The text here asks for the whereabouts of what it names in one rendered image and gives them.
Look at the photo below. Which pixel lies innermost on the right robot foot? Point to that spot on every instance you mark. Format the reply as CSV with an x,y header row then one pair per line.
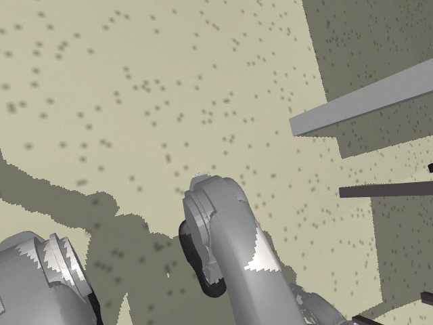
x,y
193,258

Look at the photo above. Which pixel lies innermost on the right robot hand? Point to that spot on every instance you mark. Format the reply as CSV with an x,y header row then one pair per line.
x,y
315,308

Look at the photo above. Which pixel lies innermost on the left robot foot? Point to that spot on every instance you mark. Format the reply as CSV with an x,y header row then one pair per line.
x,y
96,306

